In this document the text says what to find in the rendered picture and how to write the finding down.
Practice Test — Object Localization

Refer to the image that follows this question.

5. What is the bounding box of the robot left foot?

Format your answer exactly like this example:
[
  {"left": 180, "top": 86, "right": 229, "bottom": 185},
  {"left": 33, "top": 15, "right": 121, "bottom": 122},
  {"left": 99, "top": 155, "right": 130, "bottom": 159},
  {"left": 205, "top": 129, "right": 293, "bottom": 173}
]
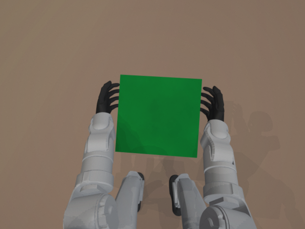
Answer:
[{"left": 138, "top": 172, "right": 144, "bottom": 211}]

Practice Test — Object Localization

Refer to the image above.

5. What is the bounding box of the carton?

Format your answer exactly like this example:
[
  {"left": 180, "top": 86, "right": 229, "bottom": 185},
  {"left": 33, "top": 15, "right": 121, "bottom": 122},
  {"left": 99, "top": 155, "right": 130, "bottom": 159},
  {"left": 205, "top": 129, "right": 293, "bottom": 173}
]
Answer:
[{"left": 115, "top": 74, "right": 202, "bottom": 158}]

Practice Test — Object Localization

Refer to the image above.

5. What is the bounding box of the right robot hand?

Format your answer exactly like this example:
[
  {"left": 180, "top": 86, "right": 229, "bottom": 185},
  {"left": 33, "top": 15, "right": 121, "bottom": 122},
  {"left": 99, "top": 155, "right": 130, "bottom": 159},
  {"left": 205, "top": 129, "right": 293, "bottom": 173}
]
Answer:
[{"left": 200, "top": 86, "right": 224, "bottom": 122}]

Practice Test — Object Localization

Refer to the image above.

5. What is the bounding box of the robot right thigh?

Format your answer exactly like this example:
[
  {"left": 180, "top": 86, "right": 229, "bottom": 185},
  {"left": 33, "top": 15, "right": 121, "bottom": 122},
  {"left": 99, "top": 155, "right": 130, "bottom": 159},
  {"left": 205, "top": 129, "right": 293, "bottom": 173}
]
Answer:
[{"left": 172, "top": 178, "right": 207, "bottom": 229}]

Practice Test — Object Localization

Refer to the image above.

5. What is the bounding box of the robot right upper arm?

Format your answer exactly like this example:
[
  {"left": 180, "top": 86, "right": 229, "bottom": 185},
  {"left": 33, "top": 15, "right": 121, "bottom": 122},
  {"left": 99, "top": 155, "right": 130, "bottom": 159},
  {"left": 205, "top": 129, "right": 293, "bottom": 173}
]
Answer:
[{"left": 199, "top": 205, "right": 257, "bottom": 229}]

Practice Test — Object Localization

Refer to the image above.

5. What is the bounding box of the left robot hand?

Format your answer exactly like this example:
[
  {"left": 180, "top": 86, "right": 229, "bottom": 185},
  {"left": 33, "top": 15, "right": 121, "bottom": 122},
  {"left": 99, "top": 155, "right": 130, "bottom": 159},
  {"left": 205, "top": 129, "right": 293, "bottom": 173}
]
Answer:
[{"left": 96, "top": 81, "right": 120, "bottom": 114}]

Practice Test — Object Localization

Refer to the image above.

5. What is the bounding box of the right robot forearm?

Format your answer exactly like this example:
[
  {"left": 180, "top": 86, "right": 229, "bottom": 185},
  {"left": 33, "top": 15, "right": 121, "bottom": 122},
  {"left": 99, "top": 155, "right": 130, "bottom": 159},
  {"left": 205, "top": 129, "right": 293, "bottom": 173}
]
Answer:
[{"left": 200, "top": 119, "right": 253, "bottom": 220}]

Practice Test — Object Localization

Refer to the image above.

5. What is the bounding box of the left robot forearm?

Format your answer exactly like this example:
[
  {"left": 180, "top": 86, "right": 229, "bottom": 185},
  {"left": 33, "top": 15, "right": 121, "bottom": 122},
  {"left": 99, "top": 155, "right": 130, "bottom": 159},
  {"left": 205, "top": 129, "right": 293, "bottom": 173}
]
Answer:
[{"left": 63, "top": 112, "right": 116, "bottom": 228}]

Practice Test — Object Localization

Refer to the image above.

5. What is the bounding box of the robot left upper arm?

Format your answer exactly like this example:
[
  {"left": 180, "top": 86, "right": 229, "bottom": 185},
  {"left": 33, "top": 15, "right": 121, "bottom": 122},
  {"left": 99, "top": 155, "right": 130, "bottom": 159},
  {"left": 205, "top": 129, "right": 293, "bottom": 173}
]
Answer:
[{"left": 63, "top": 193, "right": 119, "bottom": 229}]

